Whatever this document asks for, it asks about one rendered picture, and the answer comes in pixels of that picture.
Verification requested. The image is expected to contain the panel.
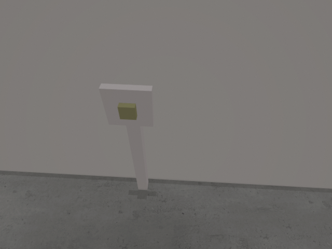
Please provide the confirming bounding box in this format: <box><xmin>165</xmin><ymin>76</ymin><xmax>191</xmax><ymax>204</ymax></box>
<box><xmin>99</xmin><ymin>84</ymin><xmax>154</xmax><ymax>190</ymax></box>

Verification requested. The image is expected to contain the button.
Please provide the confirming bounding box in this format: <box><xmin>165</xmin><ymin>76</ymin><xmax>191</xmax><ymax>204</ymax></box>
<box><xmin>118</xmin><ymin>103</ymin><xmax>137</xmax><ymax>120</ymax></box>

